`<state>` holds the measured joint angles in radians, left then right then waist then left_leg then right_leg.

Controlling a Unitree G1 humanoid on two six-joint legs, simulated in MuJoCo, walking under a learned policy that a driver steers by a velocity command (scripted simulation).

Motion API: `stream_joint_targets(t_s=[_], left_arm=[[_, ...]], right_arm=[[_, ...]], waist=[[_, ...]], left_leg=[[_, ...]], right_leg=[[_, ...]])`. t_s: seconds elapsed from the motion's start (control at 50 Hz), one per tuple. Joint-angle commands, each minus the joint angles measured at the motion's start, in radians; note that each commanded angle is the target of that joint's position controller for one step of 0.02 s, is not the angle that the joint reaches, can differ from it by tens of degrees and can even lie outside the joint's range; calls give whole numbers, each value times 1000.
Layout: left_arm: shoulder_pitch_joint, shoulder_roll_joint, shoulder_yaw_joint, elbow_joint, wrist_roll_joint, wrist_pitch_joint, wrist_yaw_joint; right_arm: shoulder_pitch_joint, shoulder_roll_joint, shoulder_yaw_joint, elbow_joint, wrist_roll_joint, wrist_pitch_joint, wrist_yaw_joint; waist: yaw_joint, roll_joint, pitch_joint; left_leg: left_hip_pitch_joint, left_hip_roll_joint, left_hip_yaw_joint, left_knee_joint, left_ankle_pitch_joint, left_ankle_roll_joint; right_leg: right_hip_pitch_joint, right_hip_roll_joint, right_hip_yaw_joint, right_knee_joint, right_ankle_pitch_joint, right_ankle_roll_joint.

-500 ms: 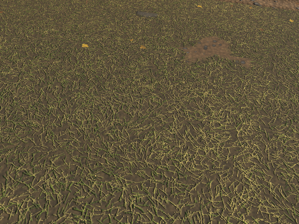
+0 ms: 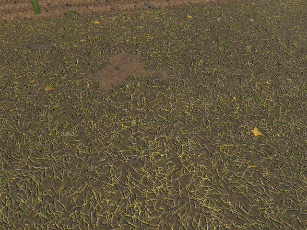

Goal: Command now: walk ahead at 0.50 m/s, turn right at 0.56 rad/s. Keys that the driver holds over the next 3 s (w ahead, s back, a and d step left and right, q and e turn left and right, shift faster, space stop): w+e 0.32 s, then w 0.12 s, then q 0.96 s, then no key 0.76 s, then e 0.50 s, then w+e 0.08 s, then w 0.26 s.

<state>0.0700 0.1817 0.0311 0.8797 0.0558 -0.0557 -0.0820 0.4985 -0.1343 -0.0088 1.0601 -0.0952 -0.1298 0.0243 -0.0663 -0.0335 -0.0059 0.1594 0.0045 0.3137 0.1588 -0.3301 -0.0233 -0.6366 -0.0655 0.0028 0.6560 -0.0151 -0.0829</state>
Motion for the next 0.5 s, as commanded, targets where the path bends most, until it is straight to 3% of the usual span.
stream_joint_targets(t_s=[0.02, 0.06, 0.08, 0.1, 0.12, 0.14, 0.16, 0.18, 0.2, 0.22, 0.24, 0.26, 0.28, 0.3, 0.32, 0.34, 0.36, 0.38, 0.4, 0.42, 0.46, 0.5], left_arm=[[-73, 76, 25, -70, -2, -10, 9], [-9, 110, 43, -65, -19, -27, 20], [67, 135, 55, -51, -30, -44, 31], [207, 186, 77, -24, -34, -65, 51], [419, 234, 95, 7, -23, -64, 75], [608, 234, 80, 87, 5, -58, 77], [626, 262, 107, 132, 10, -83, 70], [520, 253, 111, 120, -15, -96, 67], [439, 160, 78, 117, -26, -102, 59], [374, 102, 54, 110, -27, -103, 47], [303, 72, 33, 86, -19, -99, 35], [262, 52, 25, 66, -19, -102, 27], [247, 55, 20, 51, -21, -106, 24], [227, 87, 28, 34, -15, -108, 27], [222, 120, 32, 25, -2, -105, 28], [241, 135, 33, 23, 26, -101, 31], [281, 133, 33, 17, 32, -103, 37], [381, 78, 19, 63, 36, -111, 52], [486, 67, 16, 95, 23, -111, 62], [526, 53, 14, 98, 2, -104, 72], [551, 89, 7, 105, 5, -84, 57], [556, 104, -1, 90, -10, -82, 47]], right_arm=[[49, -184, -46, -31, -4, 17, -12], [20, -216, -61, -47, -2, 23, -23], [16, -232, -62, -50, -6, 25, -25], [54, -178, -45, -53, -12, 9, -30], [28, -138, -22, -100, -32, -9, -13], [-74, -147, -21, -142, -14, -10, 31], [-226, -136, -18, -193, 30, -10, 48], [-299, -155, -19, -220, 34, -14, 33], [-291, -169, -23, -237, 18, -14, 7], [-257, -120, -10, -238, 7, -7, -13], [-219, -70, 3, -232, -2, 9, -27], [-207, -81, 0, -230, 0, 25, -33], [-221, -111, -6, -239, 4, 36, -35], [-244, -142, -13, -255, 8, 43, -37], [-285, -112, 1, -287, 10, 47, -34], [-257, -64, 25, -287, -9, 51, -14], [-256, -66, 29, -293, -17, 49, 6], [-298, -78, 29, -302, -19, 46, 18], [-348, -105, 25, -317, -16, 43, 21], [-397, -122, 27, -320, -11, 39, 22], [-475, -106, 32, -353, 7, 53, 23], [-495, -141, 18, -357, 6, 64, 25]], waist=[[41, 108, 100], [90, 122, 69], [122, 123, 31], [140, 105, -95], [216, -35, -253], [259, -67, -340], [297, 2, -151], [272, -9, -28], [203, 4, -33], [142, 7, -14], [74, 21, 12], [41, 25, 28], [37, 14, 28], [36, 20, 33], [35, 17, 12], [24, 8, 3], [49, 26, -2], [102, 29, 18], [150, 31, 35], [196, 67, 25], [202, 2, 66], [182, -8, 79]], left_leg=[[60, 320, -36, 58, 819, 214], [40, 319, 5, 185, 1028, 189], [-34, 296, 28, 309, 1104, 166], [-254, 258, 15, 509, 1041, 111], [-594, 139, -16, 795, 532, 22], [-802, -12, -165, 1124, -232, -12], [-1015, -2, -351, 1179, -211, 34], [-1036, 59, -412, 1202, -173, 43], [-950, 79, -435, 1170, -131, 54], [-847, 102, -440, 1127, -88, 61], [-744, 121, -440, 1079, -51, 60], [-712, 118, -424, 1036, -44, 54], [-698, 114, -405, 969, -26, 44], [-672, 102, -383, 889, 13, 27], [-566, 79, -325, 813, 80, 14], [-511, 75, -312, 878, 273, 29], [-531, 66, -310, 821, 408, 35], [-729, 111, -421, 751, 542, 27], [-907, 119, -432, 674, 586, 18], [-909, 122, -422, 458, 733, 19], [-741, 89, -326, 386, 795, 19], [-608, 81, -289, 399, 799, 9]], right_leg=[[-53, 35, -40, -1, -167, -18], [80, 102, -85, -35, -197, -40], [235, 152, -112, -49, -99, -70], [555, 139, -36, 53, 24, -144], [941, 32, 257, -19, -1, -273], [1135, -130, 621, -223, 55, -361], [1088, -140, 603, -289, 29, -290], [906, -139, 536, -299, 7, -272], [751, -123, 501, -298, -20, -278], [576, -112, 458, -308, 7, -279], [402, -100, 438, -342, 29, -273], [310, -84, 415, -376, -4, -264], [255, -62, 384, -398, -48, -247], [187, -29, 350, -394, -55, -229], [83, 30, 279, -366, -17, -204], [12, 66, 233, -287, -8, -181], [13, 96, 209, -252, -28, -182], [173, 50, 299, -163, -133, -195], [335, 25, 358, -88, -178, -209], [363, 59, 335, -5, -291, -182], [187, 69, 360, 15, -368, -194], [97, 62, 386, 51, -309, -180]])
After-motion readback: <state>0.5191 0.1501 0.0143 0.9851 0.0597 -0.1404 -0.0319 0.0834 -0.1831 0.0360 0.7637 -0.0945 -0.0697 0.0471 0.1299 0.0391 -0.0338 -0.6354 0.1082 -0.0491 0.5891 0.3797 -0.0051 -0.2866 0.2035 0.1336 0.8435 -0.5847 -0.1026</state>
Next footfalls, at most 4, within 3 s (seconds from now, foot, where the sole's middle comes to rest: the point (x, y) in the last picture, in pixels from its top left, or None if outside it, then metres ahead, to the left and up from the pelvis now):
0.08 right None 0.21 -0.13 -0.77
0.62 left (149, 229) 0.56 0.01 -0.92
1.06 right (194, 225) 0.56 -0.20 -0.92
1.62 left None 0.54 0.07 -0.92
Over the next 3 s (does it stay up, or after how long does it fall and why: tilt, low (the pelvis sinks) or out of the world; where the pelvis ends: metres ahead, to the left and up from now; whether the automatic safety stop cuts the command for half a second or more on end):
stays up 0.66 -0.09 -0.12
